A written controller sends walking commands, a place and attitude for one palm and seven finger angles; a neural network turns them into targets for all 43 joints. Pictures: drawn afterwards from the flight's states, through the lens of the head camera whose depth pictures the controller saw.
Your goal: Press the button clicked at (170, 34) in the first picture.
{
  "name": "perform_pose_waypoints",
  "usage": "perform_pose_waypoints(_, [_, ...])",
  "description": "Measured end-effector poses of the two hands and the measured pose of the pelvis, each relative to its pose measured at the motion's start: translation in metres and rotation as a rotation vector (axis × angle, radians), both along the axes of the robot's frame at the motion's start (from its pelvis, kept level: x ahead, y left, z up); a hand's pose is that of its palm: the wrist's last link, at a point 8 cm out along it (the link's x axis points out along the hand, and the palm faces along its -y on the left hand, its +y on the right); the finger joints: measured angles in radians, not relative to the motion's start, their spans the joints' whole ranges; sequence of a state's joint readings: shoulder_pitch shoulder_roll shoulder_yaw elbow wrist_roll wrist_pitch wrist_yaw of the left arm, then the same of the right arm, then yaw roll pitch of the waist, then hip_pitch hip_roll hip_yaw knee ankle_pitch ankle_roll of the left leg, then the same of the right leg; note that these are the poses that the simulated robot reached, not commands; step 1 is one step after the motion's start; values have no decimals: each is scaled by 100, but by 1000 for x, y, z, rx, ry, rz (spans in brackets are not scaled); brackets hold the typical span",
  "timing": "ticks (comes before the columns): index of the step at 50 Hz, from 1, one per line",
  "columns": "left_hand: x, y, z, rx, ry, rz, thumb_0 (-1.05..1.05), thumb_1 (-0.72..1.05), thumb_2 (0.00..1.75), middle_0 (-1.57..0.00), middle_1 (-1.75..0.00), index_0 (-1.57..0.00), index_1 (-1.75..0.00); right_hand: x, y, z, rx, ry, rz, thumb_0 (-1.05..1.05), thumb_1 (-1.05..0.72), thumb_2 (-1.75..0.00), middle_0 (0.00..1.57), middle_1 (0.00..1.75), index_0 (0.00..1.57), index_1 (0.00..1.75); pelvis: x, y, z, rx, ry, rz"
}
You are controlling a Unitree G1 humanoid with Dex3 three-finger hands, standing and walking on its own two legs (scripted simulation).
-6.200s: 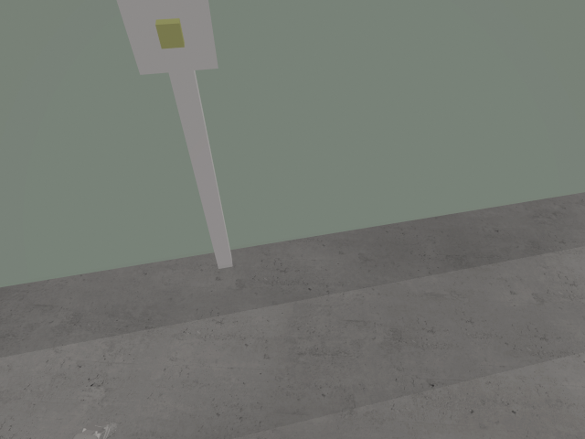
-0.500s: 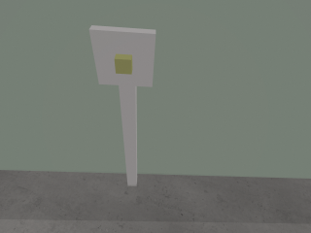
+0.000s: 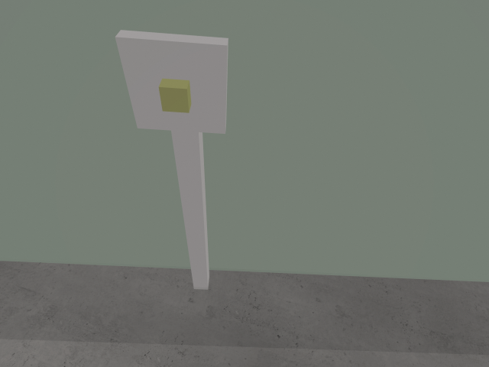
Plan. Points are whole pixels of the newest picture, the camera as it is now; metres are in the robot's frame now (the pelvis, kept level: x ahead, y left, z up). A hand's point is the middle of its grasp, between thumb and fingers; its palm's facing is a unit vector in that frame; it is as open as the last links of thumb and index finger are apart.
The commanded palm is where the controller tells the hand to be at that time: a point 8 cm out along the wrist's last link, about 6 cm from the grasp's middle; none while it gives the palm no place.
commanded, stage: shuffle to correct the standing spot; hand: left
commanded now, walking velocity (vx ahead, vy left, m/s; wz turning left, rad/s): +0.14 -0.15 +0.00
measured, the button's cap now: (176, 94) +0.52 +0.17 +0.18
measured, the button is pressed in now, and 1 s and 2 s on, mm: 0 0 0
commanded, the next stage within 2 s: come to a stop and stand still in 0.02 s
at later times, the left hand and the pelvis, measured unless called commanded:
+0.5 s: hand out of the picture +0.05 +0.15 -0.18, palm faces +0.05 -0.98 -0.19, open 7.3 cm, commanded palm none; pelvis +0.03 -0.02 +0.00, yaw -1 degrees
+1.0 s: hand out of the picture +0.04 +0.24 -0.16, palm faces +0.03 -0.96 -0.27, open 7.4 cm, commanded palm none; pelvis -0.02 +0.02 +0.00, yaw +0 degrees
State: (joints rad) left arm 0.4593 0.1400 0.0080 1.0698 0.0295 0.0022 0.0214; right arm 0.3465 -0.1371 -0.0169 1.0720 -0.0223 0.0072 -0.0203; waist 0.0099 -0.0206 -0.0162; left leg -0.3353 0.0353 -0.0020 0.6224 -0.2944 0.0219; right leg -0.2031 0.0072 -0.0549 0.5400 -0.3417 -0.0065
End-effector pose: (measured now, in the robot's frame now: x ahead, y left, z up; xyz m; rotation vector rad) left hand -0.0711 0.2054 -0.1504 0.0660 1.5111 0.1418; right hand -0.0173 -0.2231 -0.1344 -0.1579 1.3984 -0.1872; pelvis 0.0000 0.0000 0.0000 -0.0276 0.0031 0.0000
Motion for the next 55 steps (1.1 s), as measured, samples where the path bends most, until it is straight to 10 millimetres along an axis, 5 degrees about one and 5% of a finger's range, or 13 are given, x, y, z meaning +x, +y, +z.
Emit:
perform_pose_waypoints(6, [18, -16, -10, -44, 21, -8, 1, 91, 89, -20, -30, -20, -30, 27, -4, 0, -17, -43, -10, 0, -91, -90, 20, 30, 20, 30, 19, -7, -4, 12, 5, -17])
perform_pose_waypoints(15, [92, -24, 0, 31, -140, -24, 1, 91, 89, -20, -30, -20, -30, 43, -25, -7, 5, -3, -18, 1, -92, -90, 20, 30, 20, 30, 36, -30, -2, 16, -2, 3])
perform_pose_waypoints(19, [107, -21, 5, 63, -177, -22, 1, 93, 89, -20, -30, -20, -30, 58, -28, -3, 2, -8, 4, 1, -93, -90, 20, 30, 20, 30, 38, -31, 3, 19, -10, 14])
perform_pose_waypoints(26, [110, -6, 3, 68, -176, -37, 1, 93, 89, -20, -30, -20, -30, 80, -27, 5, -17, -104, 15, 1, -93, -90, 20, 30, 20, 30, 28, -23, 3, 30, -34, -11])
perform_pose_waypoints(35, [102, 17, 14, 93, -249, -70, 1, 91, 89, -20, -30, -20, -30, 83, -18, 9, -12, -221, 71, 0, -92, -90, 20, 30, 20, 30, 1, -8, 2, 9, -32, 4])
perform_pose_waypoints(47, [108, 69, 21, 139, -337, -88, 1, 91, 89, -20, -30, -20, -30, 34, -3, 8, -31, -186, 57, 0, -91, -90, 20, 30, 20, 30, -20, 19, -1, -2, -42, 7])
perform_pose_waypoints(55, [85, 97, 32, 182, -297, -95, 1, 91, 89, -20, -30, -20, -30, 21, -15, 14, -64, -150, 60, 1, -90, -90, 21, 30, 20, 30, -29, 28, 6, 4, -47, 8])
